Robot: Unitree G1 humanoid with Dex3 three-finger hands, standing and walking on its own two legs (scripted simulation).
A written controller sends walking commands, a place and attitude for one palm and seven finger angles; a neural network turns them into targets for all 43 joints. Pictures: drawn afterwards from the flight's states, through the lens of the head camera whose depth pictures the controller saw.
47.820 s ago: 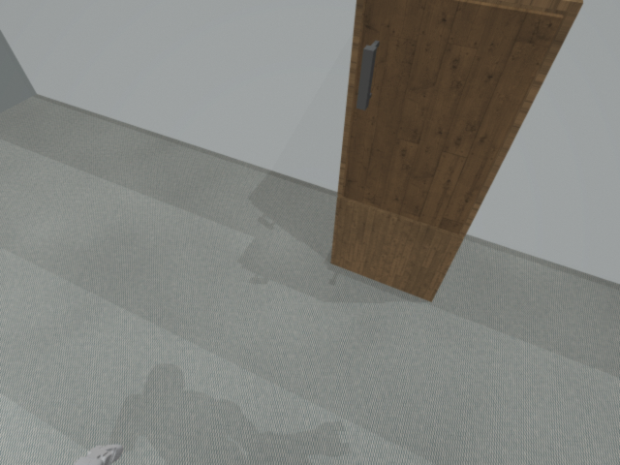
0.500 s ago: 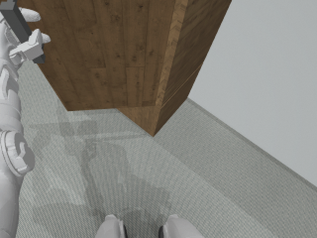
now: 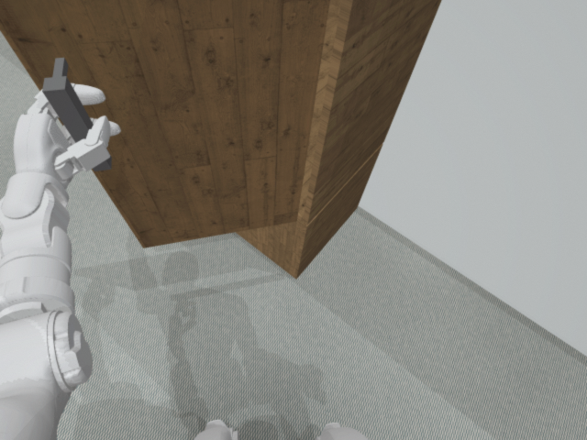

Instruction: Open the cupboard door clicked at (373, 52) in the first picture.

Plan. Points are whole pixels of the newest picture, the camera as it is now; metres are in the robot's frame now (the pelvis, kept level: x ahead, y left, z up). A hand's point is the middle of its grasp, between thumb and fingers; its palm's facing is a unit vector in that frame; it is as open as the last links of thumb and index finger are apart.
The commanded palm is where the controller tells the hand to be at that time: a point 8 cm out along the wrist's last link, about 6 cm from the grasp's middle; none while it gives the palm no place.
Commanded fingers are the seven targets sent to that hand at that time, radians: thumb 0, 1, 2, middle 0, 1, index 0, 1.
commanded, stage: pull the door open along its arc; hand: left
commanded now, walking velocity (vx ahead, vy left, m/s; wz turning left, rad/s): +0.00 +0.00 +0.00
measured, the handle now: (82, 117) +0.53 +0.24 +0.11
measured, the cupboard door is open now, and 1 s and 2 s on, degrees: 52 54 86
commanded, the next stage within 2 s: none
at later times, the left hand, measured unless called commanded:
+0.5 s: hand (110, 145) +0.48 +0.20 +0.10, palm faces +0.47 -0.88 +0.03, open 5.7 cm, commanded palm +0.44 +0.23 +0.10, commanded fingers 0.00 0.90 0.90 -0.40 -1.35 -0.40 -1.35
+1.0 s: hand (113, 148) +0.48 +0.20 +0.10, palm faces +0.48 -0.88 +0.01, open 5.6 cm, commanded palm +0.40 +0.22 +0.10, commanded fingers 0.00 0.90 0.90 -0.40 -1.35 -0.40 -1.35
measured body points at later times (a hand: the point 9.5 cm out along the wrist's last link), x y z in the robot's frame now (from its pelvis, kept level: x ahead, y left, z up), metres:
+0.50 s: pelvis -0.03 -0.02 -0.01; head +0.07 +0.00 +0.43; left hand +0.45 +0.24 +0.10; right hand +0.02 -0.27 -0.13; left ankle +0.01 +0.10 -0.69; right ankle -0.04 -0.12 -0.69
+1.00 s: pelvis -0.01 -0.02 +0.00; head +0.08 -0.01 +0.45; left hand +0.45 +0.24 +0.10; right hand -0.03 -0.28 -0.11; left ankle +0.01 +0.10 -0.69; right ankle -0.04 -0.12 -0.69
